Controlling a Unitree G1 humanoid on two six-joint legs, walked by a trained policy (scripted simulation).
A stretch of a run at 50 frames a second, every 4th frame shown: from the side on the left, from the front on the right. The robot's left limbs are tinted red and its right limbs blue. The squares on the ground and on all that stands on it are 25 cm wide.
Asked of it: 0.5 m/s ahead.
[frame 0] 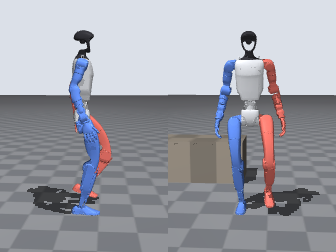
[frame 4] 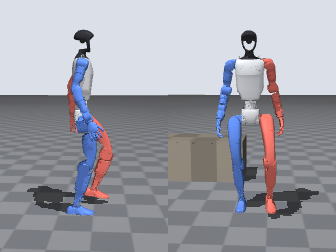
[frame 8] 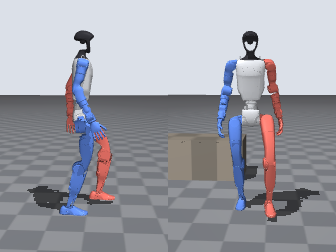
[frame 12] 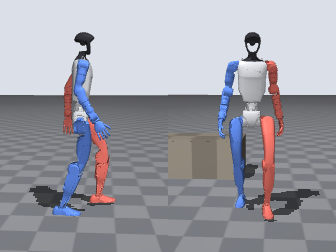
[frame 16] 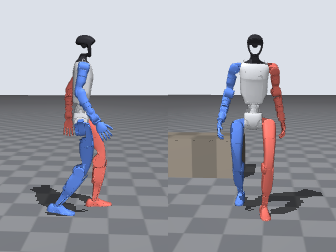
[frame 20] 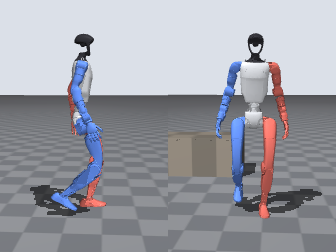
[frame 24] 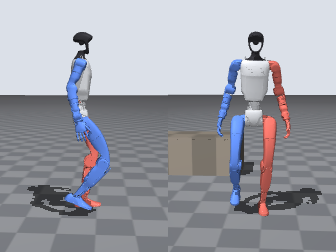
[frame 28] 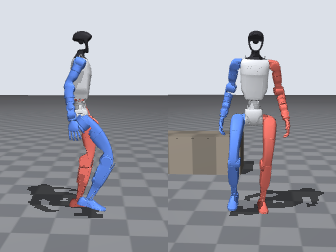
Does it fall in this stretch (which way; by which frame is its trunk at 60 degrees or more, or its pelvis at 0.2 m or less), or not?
no
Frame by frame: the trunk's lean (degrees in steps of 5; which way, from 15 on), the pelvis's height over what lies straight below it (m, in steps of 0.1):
0: 0, 0.8
4: 0, 0.8
8: 5, 0.8
12: 5, 0.8
16: 5, 0.8
20: 5, 0.8
24: 5, 0.8
28: 5, 0.8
